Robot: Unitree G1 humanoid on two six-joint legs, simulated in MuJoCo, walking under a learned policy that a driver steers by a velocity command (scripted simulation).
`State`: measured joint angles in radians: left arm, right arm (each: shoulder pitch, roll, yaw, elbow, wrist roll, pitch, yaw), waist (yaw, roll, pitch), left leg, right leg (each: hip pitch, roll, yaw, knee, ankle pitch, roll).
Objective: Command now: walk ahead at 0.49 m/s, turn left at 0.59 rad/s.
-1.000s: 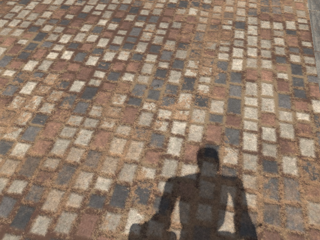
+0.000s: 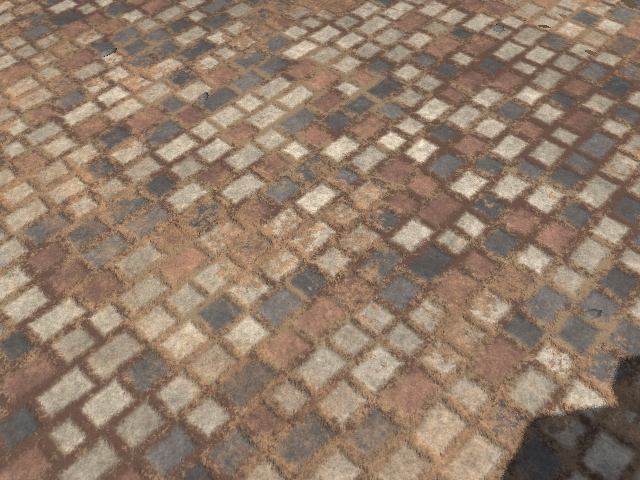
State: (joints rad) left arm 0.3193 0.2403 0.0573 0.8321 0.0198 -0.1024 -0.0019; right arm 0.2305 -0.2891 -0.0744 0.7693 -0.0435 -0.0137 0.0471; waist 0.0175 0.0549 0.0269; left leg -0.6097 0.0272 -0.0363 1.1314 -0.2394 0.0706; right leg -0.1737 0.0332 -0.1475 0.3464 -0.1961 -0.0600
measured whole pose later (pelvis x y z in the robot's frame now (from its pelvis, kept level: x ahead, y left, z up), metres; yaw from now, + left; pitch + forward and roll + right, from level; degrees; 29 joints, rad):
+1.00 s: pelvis +0.57 +0.09 -0.01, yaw +19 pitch +0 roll +0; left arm 0.25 0.24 0.05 0.84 0.02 -0.07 -0.02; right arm 0.33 -0.26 -0.04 0.90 -0.03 -0.06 0.01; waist -0.02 0.03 0.05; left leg -0.37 -0.02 -0.03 1.14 -0.31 0.09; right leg -0.27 0.05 -0.09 0.45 -0.18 -0.09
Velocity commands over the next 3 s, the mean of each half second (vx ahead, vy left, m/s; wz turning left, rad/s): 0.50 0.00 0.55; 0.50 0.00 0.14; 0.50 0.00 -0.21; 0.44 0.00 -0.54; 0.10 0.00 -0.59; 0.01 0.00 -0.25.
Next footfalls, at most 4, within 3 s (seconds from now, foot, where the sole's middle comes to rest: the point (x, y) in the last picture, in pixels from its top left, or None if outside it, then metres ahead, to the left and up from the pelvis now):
0.30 left None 0.31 0.13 -0.78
0.84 right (327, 396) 0.66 0.06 -0.78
1.38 left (222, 311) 0.89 0.31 -0.78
1.94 right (305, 226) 1.17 0.12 -0.78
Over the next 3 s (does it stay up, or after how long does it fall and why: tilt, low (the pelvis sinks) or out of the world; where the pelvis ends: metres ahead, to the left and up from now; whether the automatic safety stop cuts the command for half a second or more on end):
stays up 1.15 0.21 0.00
